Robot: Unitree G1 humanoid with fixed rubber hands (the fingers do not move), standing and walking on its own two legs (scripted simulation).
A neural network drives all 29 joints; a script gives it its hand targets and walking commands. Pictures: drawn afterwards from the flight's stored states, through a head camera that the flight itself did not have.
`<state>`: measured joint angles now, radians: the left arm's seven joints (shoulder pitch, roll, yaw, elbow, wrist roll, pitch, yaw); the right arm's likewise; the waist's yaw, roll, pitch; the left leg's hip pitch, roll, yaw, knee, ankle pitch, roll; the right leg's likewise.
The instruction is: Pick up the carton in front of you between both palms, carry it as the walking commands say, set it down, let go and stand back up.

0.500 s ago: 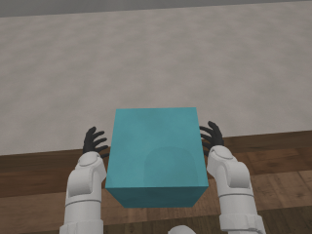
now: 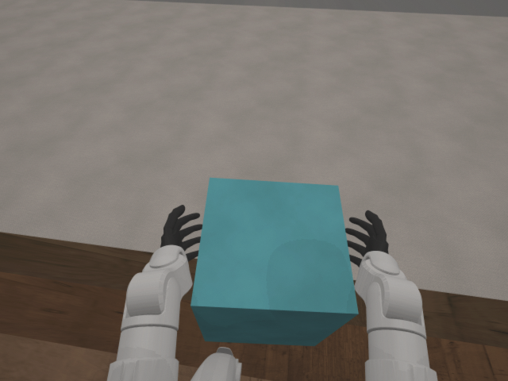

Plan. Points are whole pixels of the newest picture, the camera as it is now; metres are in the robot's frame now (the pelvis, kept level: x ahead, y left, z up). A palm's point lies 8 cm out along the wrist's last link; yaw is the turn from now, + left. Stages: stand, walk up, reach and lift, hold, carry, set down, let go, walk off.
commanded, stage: carry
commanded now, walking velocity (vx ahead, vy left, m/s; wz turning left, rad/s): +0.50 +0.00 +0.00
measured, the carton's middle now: (266, 269) +0.32 +0.03 -0.02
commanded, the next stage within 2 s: none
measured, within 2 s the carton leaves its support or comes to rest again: neither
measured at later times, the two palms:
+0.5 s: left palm (229, 160) +0.72 +0.16 -0.13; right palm (337, 163) +0.73 -0.15 -0.12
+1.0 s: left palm (249, 128) +1.14 +0.16 -0.32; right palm (324, 135) +1.12 -0.16 -0.32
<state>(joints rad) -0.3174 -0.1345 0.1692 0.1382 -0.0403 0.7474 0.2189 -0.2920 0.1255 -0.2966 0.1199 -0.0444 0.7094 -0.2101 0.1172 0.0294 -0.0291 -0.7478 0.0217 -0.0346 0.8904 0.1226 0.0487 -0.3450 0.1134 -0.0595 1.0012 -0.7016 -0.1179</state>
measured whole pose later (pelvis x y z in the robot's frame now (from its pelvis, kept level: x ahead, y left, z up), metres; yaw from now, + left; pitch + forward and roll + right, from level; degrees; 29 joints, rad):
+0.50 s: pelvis +0.42 +0.00 -0.20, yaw +2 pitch +1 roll +2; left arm -0.28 -0.13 0.21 0.08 0.00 0.71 0.21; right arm -0.29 0.12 -0.21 0.10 0.01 0.70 -0.22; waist 0.00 -0.05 -0.04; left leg -0.32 -0.04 0.12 1.38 -0.63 0.09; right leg -0.48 0.01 -0.08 0.59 0.27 -0.08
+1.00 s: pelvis +0.81 +0.01 -0.39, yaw +2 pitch +2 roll +1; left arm -0.31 -0.11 0.25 0.12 0.04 0.70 0.25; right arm -0.35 0.10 -0.17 0.14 0.04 0.75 -0.24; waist -0.12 0.00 -0.06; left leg -0.46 -0.10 0.12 0.81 -0.41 0.14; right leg -0.63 0.04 0.05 1.54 -0.51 -0.04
